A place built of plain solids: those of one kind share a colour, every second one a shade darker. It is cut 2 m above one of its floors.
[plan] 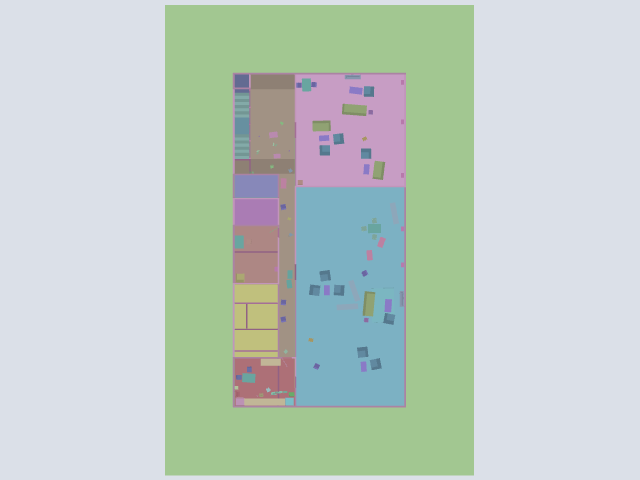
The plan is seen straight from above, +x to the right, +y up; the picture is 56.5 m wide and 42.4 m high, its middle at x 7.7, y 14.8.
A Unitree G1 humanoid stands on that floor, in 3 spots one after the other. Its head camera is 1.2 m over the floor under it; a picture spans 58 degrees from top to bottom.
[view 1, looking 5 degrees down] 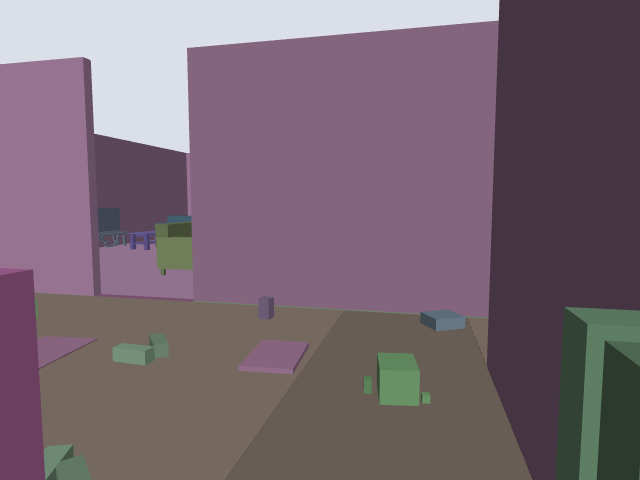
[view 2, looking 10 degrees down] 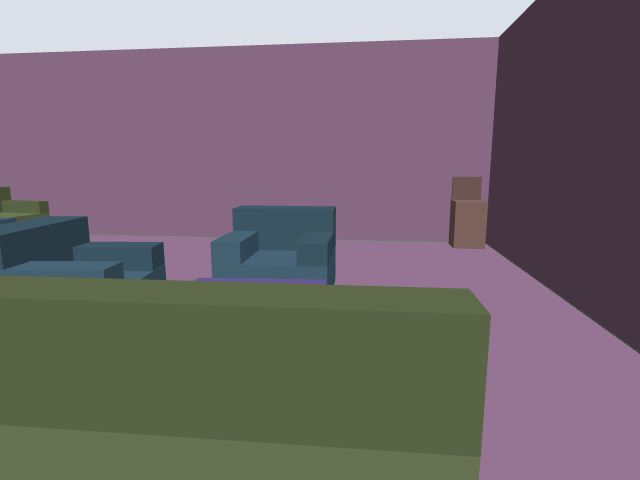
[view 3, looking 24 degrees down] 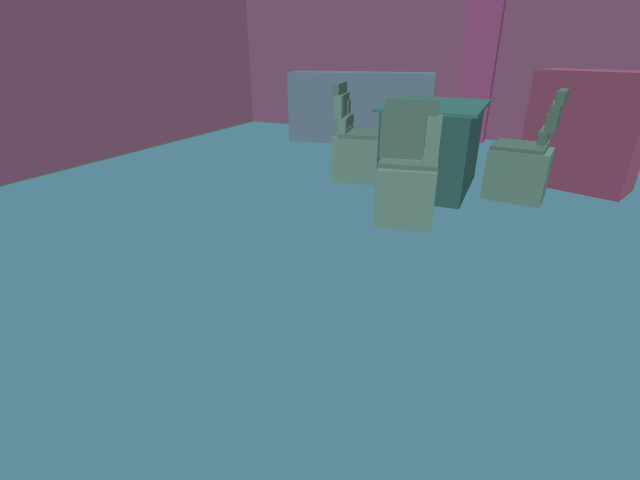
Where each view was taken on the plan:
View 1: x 0.81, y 21.15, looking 13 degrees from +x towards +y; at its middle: wall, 4.81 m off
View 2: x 7.33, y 26.38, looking -83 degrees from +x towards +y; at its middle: armchair_club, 3.46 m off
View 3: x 8.53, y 15.07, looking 25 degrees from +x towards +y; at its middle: upper_floor_clubroom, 2.95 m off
